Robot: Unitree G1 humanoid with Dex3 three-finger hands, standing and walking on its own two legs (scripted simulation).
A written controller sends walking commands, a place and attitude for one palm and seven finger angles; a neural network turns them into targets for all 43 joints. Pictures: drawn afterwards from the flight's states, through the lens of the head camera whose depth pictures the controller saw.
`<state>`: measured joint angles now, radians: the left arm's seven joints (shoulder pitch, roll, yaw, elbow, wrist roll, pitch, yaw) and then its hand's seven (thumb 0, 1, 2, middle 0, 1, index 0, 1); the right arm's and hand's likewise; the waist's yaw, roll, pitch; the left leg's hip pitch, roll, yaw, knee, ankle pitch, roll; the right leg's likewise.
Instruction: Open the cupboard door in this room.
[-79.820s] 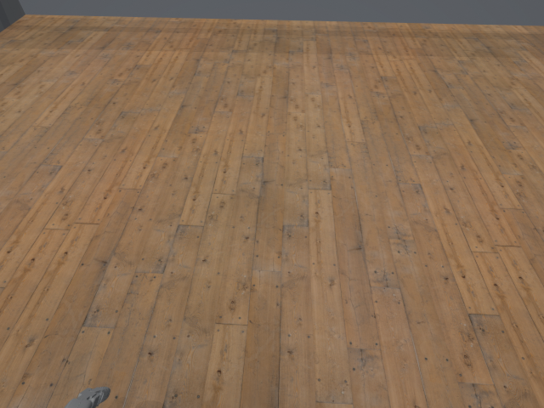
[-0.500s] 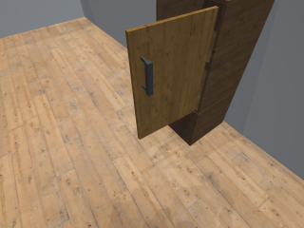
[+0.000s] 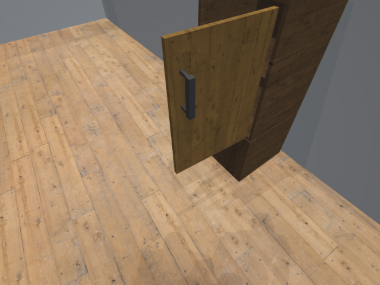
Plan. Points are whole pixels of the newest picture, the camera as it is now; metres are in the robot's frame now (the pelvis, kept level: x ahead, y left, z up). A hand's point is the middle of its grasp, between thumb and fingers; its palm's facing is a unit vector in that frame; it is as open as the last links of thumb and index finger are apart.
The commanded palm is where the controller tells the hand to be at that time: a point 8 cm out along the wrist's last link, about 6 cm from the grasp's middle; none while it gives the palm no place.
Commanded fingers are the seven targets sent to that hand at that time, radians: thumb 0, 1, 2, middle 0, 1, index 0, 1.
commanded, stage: look to check the result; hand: left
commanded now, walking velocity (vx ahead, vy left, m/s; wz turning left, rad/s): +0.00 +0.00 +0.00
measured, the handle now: (186, 95) +0.61 +0.04 +0.06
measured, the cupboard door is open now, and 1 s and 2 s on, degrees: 85 85 85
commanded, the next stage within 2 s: stand and wait in 0.30 s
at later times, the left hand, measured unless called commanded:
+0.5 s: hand out of the picture +0.02 +0.19 -0.17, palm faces +0.02 -0.97 -0.23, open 7.3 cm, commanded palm none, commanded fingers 0.00 0.90 0.90 -0.20 -0.30 -0.20 -0.30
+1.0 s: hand out of the picture +0.05 +0.20 -0.16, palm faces +0.01 -0.96 -0.28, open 7.3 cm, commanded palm none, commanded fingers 0.00 0.90 0.90 -0.20 -0.30 -0.20 -0.30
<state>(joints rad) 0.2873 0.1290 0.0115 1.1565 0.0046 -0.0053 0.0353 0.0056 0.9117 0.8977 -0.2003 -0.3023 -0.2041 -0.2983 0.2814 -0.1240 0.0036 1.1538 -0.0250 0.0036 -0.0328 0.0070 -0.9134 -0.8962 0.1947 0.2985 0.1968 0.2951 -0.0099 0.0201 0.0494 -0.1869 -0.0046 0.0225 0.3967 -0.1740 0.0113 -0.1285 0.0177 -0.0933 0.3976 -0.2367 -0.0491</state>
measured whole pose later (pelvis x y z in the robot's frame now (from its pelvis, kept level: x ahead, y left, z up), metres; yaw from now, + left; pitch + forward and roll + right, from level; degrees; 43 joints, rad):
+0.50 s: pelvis +0.01 +0.00 +0.00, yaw +0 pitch -2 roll +0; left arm 0.23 0.18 0.01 1.15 0.01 -0.01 0.03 0.01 0.91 0.90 -0.20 -0.30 -0.20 -0.30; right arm 0.23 -0.19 0.00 1.15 -0.03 0.00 -0.03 0.01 -0.91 -0.90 0.20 0.30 0.20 0.30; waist -0.01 0.02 0.06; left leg -0.17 -0.01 0.02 0.37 -0.17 0.01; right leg -0.11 0.02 -0.09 0.37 -0.23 -0.05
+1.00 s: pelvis +0.02 -0.01 +0.00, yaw +0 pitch -2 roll +0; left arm 0.19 0.22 0.02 1.14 0.01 -0.02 0.02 0.01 0.91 0.90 -0.20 -0.30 -0.21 -0.30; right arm 0.17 -0.24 0.00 1.15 -0.02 0.00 -0.02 0.01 -0.91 -0.90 0.20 0.30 0.20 0.30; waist -0.01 0.02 0.06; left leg -0.14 0.00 0.02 0.34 -0.17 0.00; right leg -0.08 0.02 -0.09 0.33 -0.23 -0.05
